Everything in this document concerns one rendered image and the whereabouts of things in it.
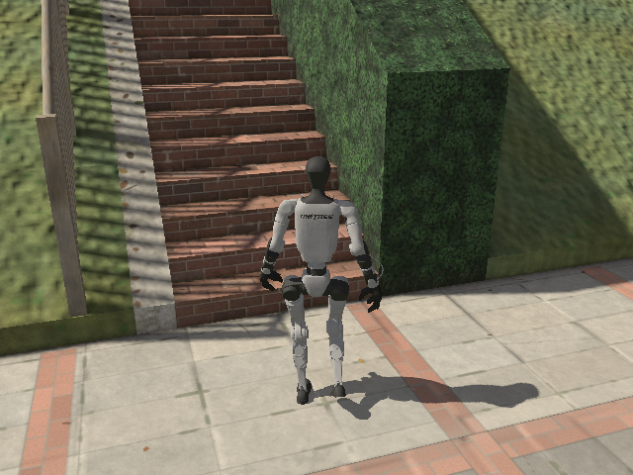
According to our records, stairs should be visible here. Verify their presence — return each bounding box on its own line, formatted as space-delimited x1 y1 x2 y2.
129 0 379 329

